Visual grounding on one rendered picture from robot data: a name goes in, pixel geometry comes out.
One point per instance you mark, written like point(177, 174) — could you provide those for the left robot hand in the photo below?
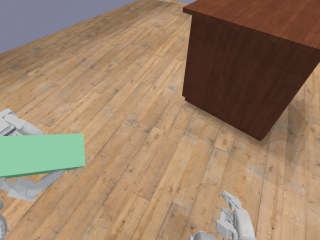
point(22, 188)

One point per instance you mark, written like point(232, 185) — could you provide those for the sponge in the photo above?
point(26, 155)

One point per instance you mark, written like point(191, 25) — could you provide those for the table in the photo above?
point(247, 59)

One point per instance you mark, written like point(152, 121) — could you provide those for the right robot hand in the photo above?
point(238, 223)

